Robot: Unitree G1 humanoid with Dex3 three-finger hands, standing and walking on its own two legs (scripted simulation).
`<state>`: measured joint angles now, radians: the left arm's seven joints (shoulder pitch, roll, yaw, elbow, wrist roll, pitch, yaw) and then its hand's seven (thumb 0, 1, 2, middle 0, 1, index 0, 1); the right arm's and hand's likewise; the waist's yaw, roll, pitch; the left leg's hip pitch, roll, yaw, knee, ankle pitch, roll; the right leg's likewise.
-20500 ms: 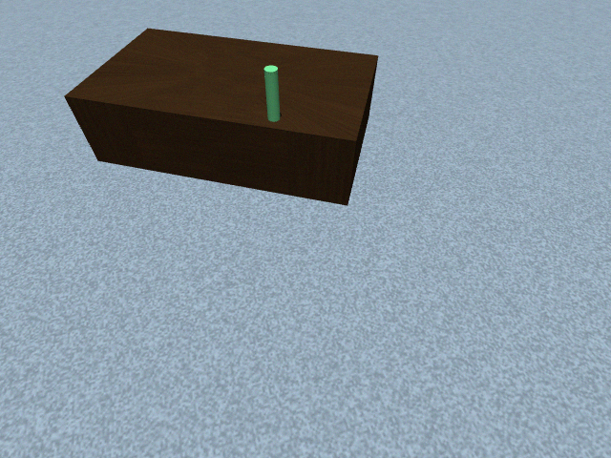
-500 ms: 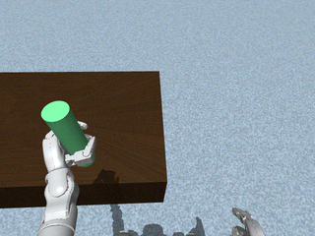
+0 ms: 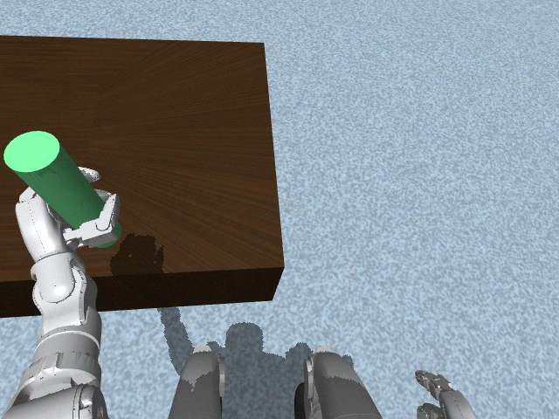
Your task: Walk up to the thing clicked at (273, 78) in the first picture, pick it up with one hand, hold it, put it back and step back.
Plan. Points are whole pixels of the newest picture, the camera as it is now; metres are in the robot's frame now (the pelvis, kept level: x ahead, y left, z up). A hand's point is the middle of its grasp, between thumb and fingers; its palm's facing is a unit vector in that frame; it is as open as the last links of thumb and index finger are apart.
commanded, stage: crouch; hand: left
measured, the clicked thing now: (75, 200) +0.40 +0.26 +0.03
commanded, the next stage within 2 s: lower in 0.76 s
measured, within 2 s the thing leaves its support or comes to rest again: neither
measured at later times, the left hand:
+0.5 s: hand (96, 212) +0.43 +0.28 -0.08, palm faces +0.41 -0.91 -0.03, open 6.9 cm
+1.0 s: hand (99, 217) +0.44 +0.29 -0.12, palm faces +0.40 -0.92 -0.01, open 6.9 cm
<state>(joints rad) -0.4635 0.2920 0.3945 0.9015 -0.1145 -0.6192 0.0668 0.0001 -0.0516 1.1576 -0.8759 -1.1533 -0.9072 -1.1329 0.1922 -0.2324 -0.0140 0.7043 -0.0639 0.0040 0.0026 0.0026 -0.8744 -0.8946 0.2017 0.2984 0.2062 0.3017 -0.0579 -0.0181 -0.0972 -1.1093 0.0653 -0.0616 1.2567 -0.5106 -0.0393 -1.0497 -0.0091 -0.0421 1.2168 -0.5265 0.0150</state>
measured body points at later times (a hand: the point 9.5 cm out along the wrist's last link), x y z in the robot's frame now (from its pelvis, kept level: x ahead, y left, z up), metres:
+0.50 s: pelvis -0.01 +0.00 -0.07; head +0.15 +0.04 +0.35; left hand +0.40 +0.33 -0.07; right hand +0.07 -0.26 -0.19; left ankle +0.04 +0.14 -0.63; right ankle +0.03 -0.13 -0.63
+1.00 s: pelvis -0.02 +0.00 -0.11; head +0.17 +0.04 +0.30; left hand +0.41 +0.34 -0.12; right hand +0.07 -0.26 -0.23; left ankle +0.04 +0.14 -0.63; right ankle +0.03 -0.13 -0.63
